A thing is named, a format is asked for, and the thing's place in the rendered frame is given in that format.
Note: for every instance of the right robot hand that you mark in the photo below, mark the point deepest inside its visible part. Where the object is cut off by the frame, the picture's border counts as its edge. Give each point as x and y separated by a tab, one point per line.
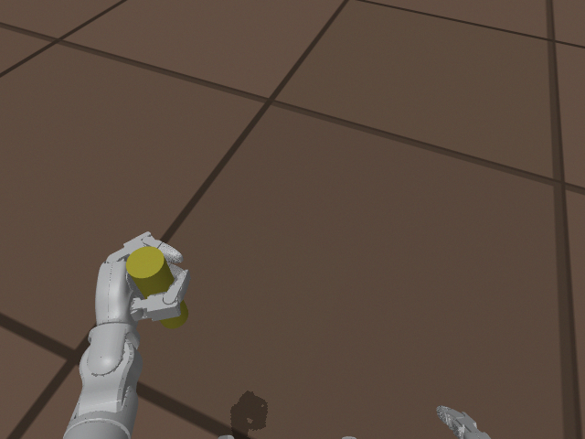
463	426

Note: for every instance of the can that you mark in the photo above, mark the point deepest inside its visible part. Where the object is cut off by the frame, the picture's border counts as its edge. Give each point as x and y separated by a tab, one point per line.
150	272

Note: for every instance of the left robot hand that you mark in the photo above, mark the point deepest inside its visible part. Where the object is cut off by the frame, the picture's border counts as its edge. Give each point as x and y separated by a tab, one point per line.
118	299

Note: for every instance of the left robot arm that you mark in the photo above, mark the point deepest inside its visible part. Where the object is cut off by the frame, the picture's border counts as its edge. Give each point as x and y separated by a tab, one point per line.
109	369

